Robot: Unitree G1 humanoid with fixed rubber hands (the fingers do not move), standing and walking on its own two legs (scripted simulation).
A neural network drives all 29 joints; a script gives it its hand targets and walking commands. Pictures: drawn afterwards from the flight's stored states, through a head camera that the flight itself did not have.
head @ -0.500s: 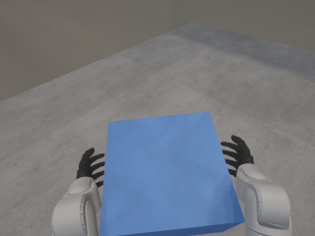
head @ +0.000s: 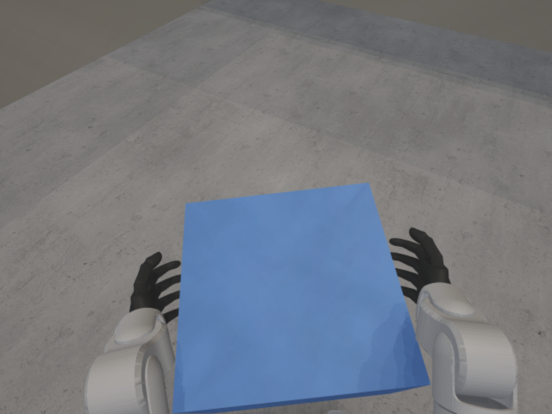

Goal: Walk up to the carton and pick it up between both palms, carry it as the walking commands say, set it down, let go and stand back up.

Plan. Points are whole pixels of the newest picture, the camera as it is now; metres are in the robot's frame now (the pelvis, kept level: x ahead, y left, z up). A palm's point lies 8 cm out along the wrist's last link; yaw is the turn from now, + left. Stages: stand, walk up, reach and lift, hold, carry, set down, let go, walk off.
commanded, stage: carry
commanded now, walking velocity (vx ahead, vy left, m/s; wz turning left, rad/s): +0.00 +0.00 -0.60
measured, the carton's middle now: (289, 300) +0.30 +0.00 +0.00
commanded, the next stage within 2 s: none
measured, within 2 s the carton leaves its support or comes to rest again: neither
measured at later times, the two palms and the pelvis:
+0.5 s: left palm (275, 321) +0.24 +0.03 +0.07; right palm out of the picture +0.16 -0.30 +0.08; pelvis -0.05 -0.08 -0.01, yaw -16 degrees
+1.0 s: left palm (344, 375) +0.17 -0.04 +0.09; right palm out of the picture +0.02 -0.35 +0.12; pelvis -0.13 -0.08 +0.01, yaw -30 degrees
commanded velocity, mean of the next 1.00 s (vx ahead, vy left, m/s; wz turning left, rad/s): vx -0.04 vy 0.00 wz -0.60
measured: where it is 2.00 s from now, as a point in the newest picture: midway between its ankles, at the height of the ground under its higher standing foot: outside the picture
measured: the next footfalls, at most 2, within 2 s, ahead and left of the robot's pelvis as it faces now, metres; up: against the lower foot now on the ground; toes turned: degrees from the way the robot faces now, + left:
right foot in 0.44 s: +0.03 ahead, -0.19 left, +0.00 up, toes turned -19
left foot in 0.82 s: -0.05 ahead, -0.01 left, +0.00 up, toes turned -15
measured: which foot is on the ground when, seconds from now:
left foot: down 0.00-0.44, up 0.46-0.80, down 0.82-1.00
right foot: up 0.00-0.42, down 0.44-0.84, up 0.86-1.00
